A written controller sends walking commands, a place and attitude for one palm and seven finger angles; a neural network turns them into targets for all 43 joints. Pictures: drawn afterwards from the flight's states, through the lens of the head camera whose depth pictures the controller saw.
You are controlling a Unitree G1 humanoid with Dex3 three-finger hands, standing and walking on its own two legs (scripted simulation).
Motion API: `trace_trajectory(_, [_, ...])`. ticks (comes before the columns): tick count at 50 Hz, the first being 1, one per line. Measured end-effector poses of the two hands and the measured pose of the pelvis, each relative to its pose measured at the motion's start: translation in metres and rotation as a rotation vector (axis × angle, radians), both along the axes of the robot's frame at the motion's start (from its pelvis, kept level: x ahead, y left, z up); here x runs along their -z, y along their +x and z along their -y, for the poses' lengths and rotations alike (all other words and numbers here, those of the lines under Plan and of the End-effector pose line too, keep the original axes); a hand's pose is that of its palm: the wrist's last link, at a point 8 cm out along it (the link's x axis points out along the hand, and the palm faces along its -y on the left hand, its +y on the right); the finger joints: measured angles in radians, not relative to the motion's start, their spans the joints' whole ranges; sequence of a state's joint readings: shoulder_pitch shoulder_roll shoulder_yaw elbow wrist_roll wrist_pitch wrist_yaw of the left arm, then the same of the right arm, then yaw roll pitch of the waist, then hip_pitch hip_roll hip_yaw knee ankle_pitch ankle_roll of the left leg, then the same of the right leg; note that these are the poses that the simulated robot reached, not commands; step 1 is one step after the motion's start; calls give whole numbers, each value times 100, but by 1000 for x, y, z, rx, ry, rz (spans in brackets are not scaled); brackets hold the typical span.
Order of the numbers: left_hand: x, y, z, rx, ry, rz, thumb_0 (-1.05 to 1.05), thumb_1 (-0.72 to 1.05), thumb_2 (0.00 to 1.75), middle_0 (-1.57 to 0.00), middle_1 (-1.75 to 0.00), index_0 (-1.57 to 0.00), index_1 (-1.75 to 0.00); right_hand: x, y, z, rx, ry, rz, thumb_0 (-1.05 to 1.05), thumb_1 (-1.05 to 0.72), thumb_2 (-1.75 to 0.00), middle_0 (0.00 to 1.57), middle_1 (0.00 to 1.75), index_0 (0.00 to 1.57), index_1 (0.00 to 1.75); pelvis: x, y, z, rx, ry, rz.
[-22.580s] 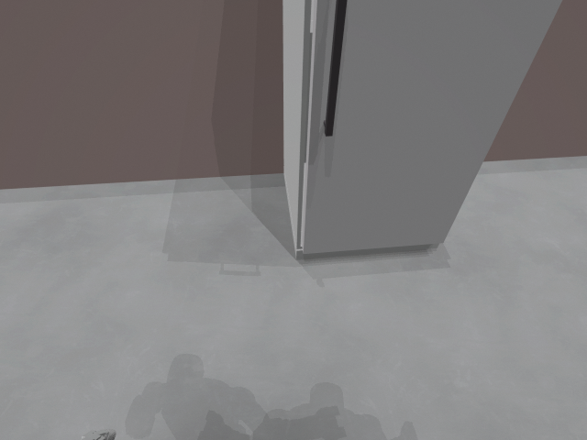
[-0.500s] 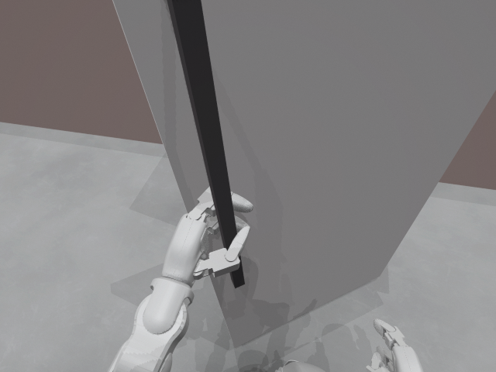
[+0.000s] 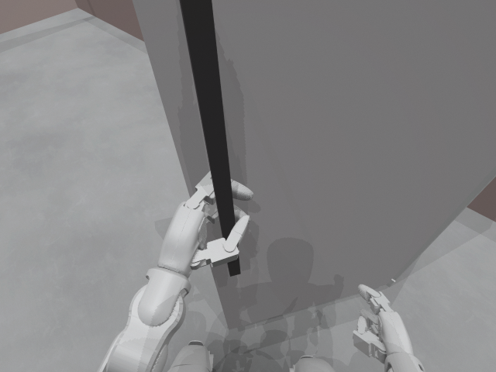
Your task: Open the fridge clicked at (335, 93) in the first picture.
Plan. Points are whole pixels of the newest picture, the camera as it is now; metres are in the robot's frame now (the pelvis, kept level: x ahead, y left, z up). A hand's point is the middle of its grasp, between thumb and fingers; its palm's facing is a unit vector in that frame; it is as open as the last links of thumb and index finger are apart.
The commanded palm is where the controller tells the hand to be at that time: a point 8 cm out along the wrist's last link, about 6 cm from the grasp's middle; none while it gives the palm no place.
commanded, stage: walk backward, drawing the door open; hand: left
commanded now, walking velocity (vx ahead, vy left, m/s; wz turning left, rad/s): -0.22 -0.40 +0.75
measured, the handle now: (219, 178) +0.31 +0.05 +0.19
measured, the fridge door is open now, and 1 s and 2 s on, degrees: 57 82 77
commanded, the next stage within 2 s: stop walking and hold the door back in 0.48 s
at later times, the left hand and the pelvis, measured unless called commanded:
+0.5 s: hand out of the picture +0.09 -0.08 +0.13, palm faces +0.15 -0.97 -0.19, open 6.2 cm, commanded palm +0.06 -0.05 +0.13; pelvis -0.12 -0.22 +0.01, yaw +22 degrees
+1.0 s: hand out of the picture +0.07 -0.13 +0.13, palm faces +0.43 -0.87 -0.25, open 6.0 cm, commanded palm +0.04 -0.05 +0.12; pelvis -0.19 -0.39 +0.01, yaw +38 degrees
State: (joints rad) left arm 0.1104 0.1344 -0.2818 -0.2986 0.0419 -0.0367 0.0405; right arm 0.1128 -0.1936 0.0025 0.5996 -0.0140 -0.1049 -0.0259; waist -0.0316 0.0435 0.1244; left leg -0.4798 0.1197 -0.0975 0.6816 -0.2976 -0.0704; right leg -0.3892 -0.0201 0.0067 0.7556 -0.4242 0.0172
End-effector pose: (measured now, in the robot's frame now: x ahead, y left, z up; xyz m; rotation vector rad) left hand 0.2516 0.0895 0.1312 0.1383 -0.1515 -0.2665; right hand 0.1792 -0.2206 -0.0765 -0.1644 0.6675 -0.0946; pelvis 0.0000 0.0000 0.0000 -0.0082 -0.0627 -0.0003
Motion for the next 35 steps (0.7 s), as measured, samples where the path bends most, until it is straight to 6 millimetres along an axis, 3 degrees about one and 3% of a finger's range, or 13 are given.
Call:
trace_trajectory(3, [-1,-29,14,-84,9,-15,0,64,78,-46,-138,-31,-138,5,-7,20,-33,11,-12,1,-90,-90,21,30,21,30,-1,-24,27,-41,48,12])
trace_trajectory(9, [-5,-78,39,-149,31,-57,0,64,76,-44,-134,-34,-139,-7,-35,49,-93,13,-15,1,-91,-90,21,30,20,30,-15,-59,69,-160,67,7])
trace_trajectory(15, [1,-121,68,-162,8,35,-1,65,77,-44,-136,-32,-137,0,-66,73,-208,-31,0,1,-91,-90,21,30,20,30,2,-101,112,-259,24,-18])
trace_trajectory(20, [-4,-156,94,-254,39,-18,-1,63,76,-46,-138,-34,-137,3,-93,101,-329,-12,-133,1,-91,-90,21,30,20,30,-17,-114,162,-335,-15,17])
trace_trajectory(23, [-6,-175,112,-341,31,-54,0,64,77,-44,-137,-36,-138,8,-93,121,-390,20,-161,1,-90,-90,21,30,21,30,-21,-118,194,-369,-39,7])
trace_trajectory(27, [-4,-195,135,-471,41,-13,-1,62,78,-44,-137,-36,-139,20,-74,151,-419,45,-121,1,-90,-90,21,30,21,30,-7,-125,241,-389,6,-15])
trace_trajectory(35, [-4,-231,173,-558,13,-22,0,62,78,-46,-139,-38,-140,-5,-59,197,-475,-53,-11,1,-91,-90,20,30,20,30,-11,-155,300,-535,26,-9])
